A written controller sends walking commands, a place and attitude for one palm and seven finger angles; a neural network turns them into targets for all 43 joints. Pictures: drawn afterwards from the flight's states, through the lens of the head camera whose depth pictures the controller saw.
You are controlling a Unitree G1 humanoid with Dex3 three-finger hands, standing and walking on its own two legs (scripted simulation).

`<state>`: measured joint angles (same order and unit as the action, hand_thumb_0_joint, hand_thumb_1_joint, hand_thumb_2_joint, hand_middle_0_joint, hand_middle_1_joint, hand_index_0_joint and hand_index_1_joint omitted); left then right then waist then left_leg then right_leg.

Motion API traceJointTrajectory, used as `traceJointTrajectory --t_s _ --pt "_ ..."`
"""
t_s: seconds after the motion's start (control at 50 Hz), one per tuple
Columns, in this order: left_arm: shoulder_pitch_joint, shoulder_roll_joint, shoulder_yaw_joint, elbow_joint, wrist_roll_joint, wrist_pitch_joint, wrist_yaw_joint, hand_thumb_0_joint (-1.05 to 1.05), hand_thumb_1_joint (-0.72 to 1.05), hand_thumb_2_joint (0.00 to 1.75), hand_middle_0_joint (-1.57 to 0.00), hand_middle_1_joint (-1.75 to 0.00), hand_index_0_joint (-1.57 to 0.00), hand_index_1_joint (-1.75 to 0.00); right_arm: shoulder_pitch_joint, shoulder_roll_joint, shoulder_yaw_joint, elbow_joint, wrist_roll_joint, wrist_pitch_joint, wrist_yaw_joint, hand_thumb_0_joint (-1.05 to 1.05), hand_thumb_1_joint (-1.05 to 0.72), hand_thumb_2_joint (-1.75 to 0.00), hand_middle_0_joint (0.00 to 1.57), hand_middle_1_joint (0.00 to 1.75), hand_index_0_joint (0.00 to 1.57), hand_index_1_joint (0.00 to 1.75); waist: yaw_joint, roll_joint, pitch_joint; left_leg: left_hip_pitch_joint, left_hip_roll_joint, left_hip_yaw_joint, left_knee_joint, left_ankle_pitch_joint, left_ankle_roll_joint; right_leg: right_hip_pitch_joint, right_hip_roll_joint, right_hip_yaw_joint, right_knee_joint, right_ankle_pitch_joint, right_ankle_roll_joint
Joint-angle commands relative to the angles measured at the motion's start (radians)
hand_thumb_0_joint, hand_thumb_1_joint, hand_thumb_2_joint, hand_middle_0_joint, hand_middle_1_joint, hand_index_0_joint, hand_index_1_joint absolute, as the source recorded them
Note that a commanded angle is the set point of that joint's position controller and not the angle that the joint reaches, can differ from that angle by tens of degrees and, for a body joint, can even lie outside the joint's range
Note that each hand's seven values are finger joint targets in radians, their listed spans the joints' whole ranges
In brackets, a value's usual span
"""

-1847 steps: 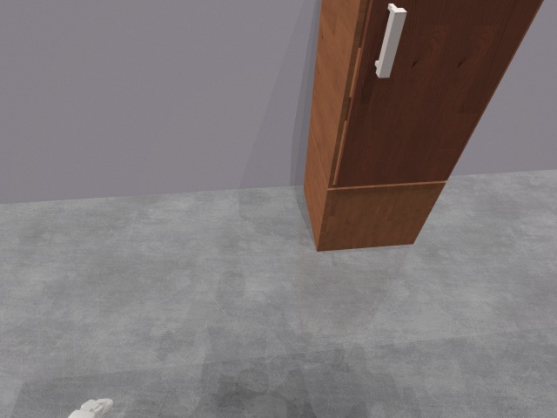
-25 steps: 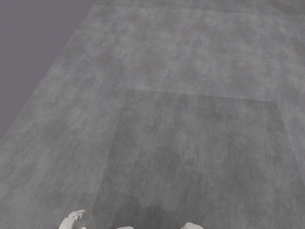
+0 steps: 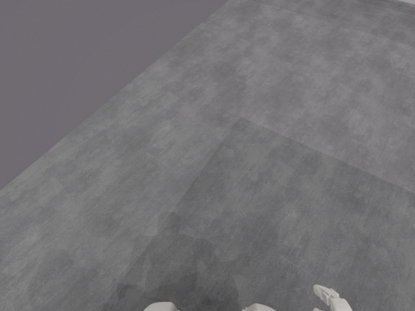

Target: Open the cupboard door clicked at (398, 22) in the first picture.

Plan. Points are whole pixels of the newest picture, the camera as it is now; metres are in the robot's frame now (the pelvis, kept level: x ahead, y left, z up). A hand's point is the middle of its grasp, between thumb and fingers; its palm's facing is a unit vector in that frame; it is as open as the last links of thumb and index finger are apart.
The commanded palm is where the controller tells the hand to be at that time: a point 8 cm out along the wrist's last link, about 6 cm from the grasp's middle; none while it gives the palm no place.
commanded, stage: turn to face it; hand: left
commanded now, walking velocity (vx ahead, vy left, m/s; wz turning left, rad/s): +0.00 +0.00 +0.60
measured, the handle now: out of the picture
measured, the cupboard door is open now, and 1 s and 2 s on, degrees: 46 46 46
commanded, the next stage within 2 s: none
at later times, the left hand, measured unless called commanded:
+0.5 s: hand out of the picture +0.05 +0.15 -0.14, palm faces +0.31 -0.92 -0.25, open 7.3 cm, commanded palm none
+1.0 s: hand out of the picture +0.04 +0.16 -0.13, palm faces +0.55 -0.78 -0.30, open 7.4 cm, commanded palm none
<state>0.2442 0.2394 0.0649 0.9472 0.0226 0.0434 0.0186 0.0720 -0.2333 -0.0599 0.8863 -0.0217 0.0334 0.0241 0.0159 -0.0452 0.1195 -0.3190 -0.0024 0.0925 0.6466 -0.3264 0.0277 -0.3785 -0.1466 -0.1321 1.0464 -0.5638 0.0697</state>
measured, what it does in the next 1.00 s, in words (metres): steps on the spot, turning left: right foot, then left foot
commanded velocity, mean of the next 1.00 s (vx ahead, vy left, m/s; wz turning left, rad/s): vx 0.00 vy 0.00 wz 0.60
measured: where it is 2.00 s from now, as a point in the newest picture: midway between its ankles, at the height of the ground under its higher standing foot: outside the picture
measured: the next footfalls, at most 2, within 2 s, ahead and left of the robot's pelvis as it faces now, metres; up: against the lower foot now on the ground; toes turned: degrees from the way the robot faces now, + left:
right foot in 0.22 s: +0.08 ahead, -0.15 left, +0.00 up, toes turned +3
left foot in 0.60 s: +0.03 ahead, +0.08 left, +0.00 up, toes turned +29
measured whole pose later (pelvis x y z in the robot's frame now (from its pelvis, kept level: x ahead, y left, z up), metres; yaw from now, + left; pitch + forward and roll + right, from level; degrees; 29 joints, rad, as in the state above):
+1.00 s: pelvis +0.06 -0.07 +0.01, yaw +36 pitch +1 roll +1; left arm 0.15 0.19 0.05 0.87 0.03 0.00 0.01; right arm 0.18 -0.24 -0.09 0.94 -0.02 0.07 0.01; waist -0.02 0.06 0.10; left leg -0.41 -0.04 -0.08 0.83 -0.45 -0.02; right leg -0.31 -0.05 -0.08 0.64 -0.35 -0.01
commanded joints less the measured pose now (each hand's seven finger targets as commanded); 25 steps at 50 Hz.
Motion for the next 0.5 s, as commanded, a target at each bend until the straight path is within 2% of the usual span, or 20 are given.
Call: traceJointTrajectory --t_s 0.0,0.02,0.04,0.06,0.1,0.14,0.16,0.18,0.2,0.22,0.24,0.26,0.28,0.3,0.32,0.38,0.44,0.48 --pt "-0.078 0.081 0.027 -0.118 -0.004 -0.017 0.001 0.00 0.90 0.90 -0.20 -0.30 -0.20 -0.30 0.076 -0.196 -0.051 -0.042 -0.004 -0.012 -0.038 0.00 -0.90 -0.90 0.20 0.30 0.20 0.30 -0.044 0.222 -0.147 0.163 0.282 -0.295 -0.258 0.563 0.159 -0.188 0.023 0.130 0.114 0.079 0.024" --pt "-0.067 0.076 0.026 -0.111 -0.004 -0.014 -0.003 0.00 0.90 0.90 -0.20 -0.30 -0.20 -0.30 0.074 -0.192 -0.049 -0.045 -0.005 -0.015 -0.037 0.00 -0.90 -0.90 0.20 0.30 0.20 0.30 -0.035 0.186 -0.138 0.149 0.256 -0.281 -0.258 0.547 0.147 -0.163 0.039 0.118 0.065 0.096 0.022" --pt "-0.058 0.071 0.025 -0.108 -0.004 -0.015 -0.006 0.00 0.90 0.90 -0.20 -0.30 -0.20 -0.30 0.071 -0.198 -0.050 -0.044 -0.006 -0.016 -0.036 0.00 -0.90 -0.90 0.20 0.30 0.20 0.30 -0.029 0.181 -0.150 0.148 0.246 -0.269 -0.253 0.524 0.139 -0.137 0.049 0.109 0.010 0.102 0.021" --pt "-0.051 0.064 0.024 -0.111 -0.006 -0.016 -0.006 0.00 0.90 0.90 -0.20 -0.30 -0.20 -0.30 0.064 -0.200 -0.054 -0.047 -0.008 -0.015 -0.034 0.00 -0.90 -0.90 0.20 0.30 0.20 0.30 -0.027 0.184 -0.167 0.132 0.236 -0.260 -0.246 0.496 0.136 -0.093 0.061 0.101 -0.064 0.098 0.018" --pt "-0.043 0.057 0.023 -0.114 -0.006 -0.019 -0.006 0.00 0.90 0.90 -0.20 -0.30 -0.20 -0.30 0.051 -0.199 -0.056 -0.049 -0.010 -0.009 -0.031 0.00 -0.90 -0.90 0.20 0.30 0.20 0.30 -0.024 0.203 -0.156 0.080 0.222 -0.287 -0.235 0.430 0.129 -0.013 0.095 0.075 -0.197 0.108 0.013" --pt "0.009 0.061 0.026 -0.110 -0.005 -0.030 -0.008 0.00 0.90 0.90 -0.20 -0.30 -0.20 -0.30 0.019 -0.203 -0.060 -0.058 -0.007 -0.002 -0.029 0.00 -0.90 -0.90 0.20 0.30 0.20 0.30 0.001 0.204 -0.160 0.027 0.200 -0.301 -0.197 0.371 0.106 0.088 0.130 0.048 -0.338 0.193 0.009" --pt "0.048 0.067 0.030 -0.104 -0.005 -0.038 -0.007 0.00 0.90 0.90 -0.20 -0.30 -0.20 -0.30 0.000 -0.193 -0.061 -0.065 -0.002 0.000 -0.028 0.00 -0.90 -0.90 0.20 0.30 0.20 0.30 0.024 0.193 -0.166 -0.024 0.173 -0.293 -0.148 0.326 0.080 0.177 0.130 0.041 -0.465 0.281 0.006" --pt "0.085 0.110 0.039 -0.101 0.002 -0.051 -0.001 0.00 0.90 0.90 -0.20 -0.30 -0.20 -0.30 -0.002 -0.159 -0.057 -0.074 0.006 -0.001 -0.024 0.00 -0.90 -0.90 0.20 0.30 0.20 0.30 0.046 0.075 -0.177 -0.104 0.097 -0.239 -0.037 0.197 0.024 0.285 0.053 0.112 -0.623 0.367 -0.014" --pt "0.104 0.218 0.060 -0.103 0.017 -0.062 0.011 0.00 0.90 0.90 -0.20 -0.30 -0.20 -0.30 0.026 -0.077 -0.048 -0.094 0.014 -0.002 -0.017 0.00 -0.90 -0.90 0.20 0.30 0.20 0.30 0.050 -0.255 -0.181 -0.297 -0.060 -0.089 0.234 -0.164 -0.059 0.386 -0.246 0.453 -0.737 0.485 -0.123" --pt "0.104 0.244 0.052 -0.111 0.008 -0.058 0.012 0.00 0.90 0.90 -0.20 -0.30 -0.20 -0.30 0.005 -0.099 -0.049 -0.102 0.009 0.003 -0.013 0.00 -0.90 -0.90 0.20 0.30 0.20 0.30 0.066 -0.260 -0.171 -0.279 -0.040 -0.129 0.488 -0.333 -0.056 0.270 -0.375 0.505 -0.755 0.522 -0.225" --pt "0.054 0.192 0.051 -0.120 0.007 -0.058 0.023 0.00 0.90 0.90 -0.20 -0.30 -0.20 -0.30 0.003 -0.102 -0.057 -0.093 0.008 0.013 -0.016 0.00 -0.90 -0.90 0.20 0.30 0.20 0.30 0.037 -0.278 -0.165 -0.280 -0.002 -0.170 0.618 -0.289 -0.051 0.215 -0.346 0.495 -0.753 0.490 -0.236" --pt "-0.009 0.154 0.035 -0.132 0.005 -0.054 0.024 0.00 0.90 0.90 -0.20 -0.30 -0.20 -0.30 0.002 -0.103 -0.052 -0.075 0.005 0.017 -0.011 0.00 -0.90 -0.90 0.20 0.30 0.20 0.30 0.008 -0.226 -0.118 -0.288 0.025 -0.158 0.675 -0.212 -0.061 0.190 -0.279 0.392 -0.725 0.520 -0.222" --pt "-0.043 0.122 0.026 -0.140 0.004 -0.055 0.023 0.00 0.90 0.90 -0.20 -0.30 -0.20 -0.30 0.013 -0.083 -0.045 -0.057 0.003 0.020 -0.004 0.00 -0.90 -0.90 0.20 0.30 0.20 0.30 -0.014 -0.164 -0.113 -0.276 0.032 -0.139 0.661 -0.156 -0.073 0.187 -0.219 0.264 -0.699 0.598 -0.190" --pt "-0.045 0.109 0.021 -0.143 0.004 -0.059 0.022 0.00 0.90 0.90 -0.20 -0.30 -0.20 -0.30 0.020 -0.062 -0.037 -0.048 0.005 0.022 0.002 0.00 -0.90 -0.90 0.20 0.30 0.20 0.30 -0.021 -0.149 -0.124 -0.264 0.029 -0.115 0.605 -0.135 -0.081 0.212 -0.190 0.186 -0.680 0.688 -0.169" --pt "-0.038 0.107 0.022 -0.140 0.005 -0.063 0.023 0.00 0.90 0.90 -0.20 -0.30 -0.20 -0.30 0.026 -0.054 -0.033 -0.042 0.007 0.022 0.004 0.00 -0.90 -0.90 0.20 0.30 0.20 0.30 -0.020 -0.167 -0.147 -0.255 0.031 -0.095 0.535 -0.135 -0.087 0.262 -0.187 0.140 -0.661 0.765 -0.165" --pt "0.013 0.127 0.031 -0.119 0.005 -0.066 0.021 0.00 0.90 0.90 -0.20 -0.30 -0.20 -0.30 0.000 -0.035 -0.022 -0.034 0.011 0.023 0.009 0.00 -0.90 -0.90 0.20 0.30 0.20 0.30 0.006 -0.143 -0.157 -0.202 0.022 -0.035 0.340 -0.140 -0.091 0.333 -0.192 0.060 -0.633 0.882 -0.156" --pt "0.043 0.142 0.041 -0.096 0.010 -0.064 0.020 0.00 0.90 0.90 -0.20 -0.30 -0.20 -0.30 -0.022 -0.021 -0.017 -0.041 0.013 0.018 0.012 0.00 -0.90 -0.90 0.20 0.30 0.20 0.30 0.026 -0.149 -0.156 -0.154 0.016 0.002 0.204 -0.145 -0.081 0.359 -0.214 0.042 -0.612 0.921 -0.161" --pt "0.039 0.159 0.049 -0.094 0.010 -0.061 0.017 0.00 0.90 0.90 -0.20 -0.30 -0.20 -0.30 -0.011 -0.027 -0.017 -0.047 0.014 0.013 0.011 0.00 -0.90 -0.90 0.20 0.30 0.20 0.30 0.023 -0.164 -0.158 -0.112 0.016 0.019 0.113 -0.139 -0.068 0.349 -0.238 0.033 -0.589 0.912 -0.166"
